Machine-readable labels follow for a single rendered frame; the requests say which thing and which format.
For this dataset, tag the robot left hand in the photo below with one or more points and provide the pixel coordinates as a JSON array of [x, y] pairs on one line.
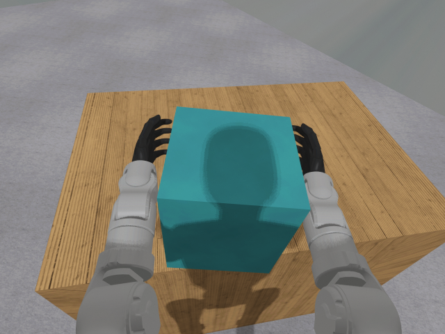
[[146, 143]]

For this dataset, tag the right robot upper arm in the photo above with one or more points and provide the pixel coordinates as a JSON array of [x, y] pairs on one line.
[[345, 309]]

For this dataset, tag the left robot forearm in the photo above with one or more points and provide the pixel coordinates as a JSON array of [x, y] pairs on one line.
[[127, 256]]

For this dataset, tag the left robot upper arm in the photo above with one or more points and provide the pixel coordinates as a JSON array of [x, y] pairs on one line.
[[127, 308]]

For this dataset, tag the right robot forearm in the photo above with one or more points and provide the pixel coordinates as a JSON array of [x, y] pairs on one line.
[[335, 256]]

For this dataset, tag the pedestal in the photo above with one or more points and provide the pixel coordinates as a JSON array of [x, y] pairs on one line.
[[394, 212]]

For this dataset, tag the carton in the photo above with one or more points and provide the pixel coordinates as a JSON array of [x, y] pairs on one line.
[[232, 193]]

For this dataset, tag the robot right hand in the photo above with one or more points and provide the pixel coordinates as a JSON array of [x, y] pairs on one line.
[[311, 156]]

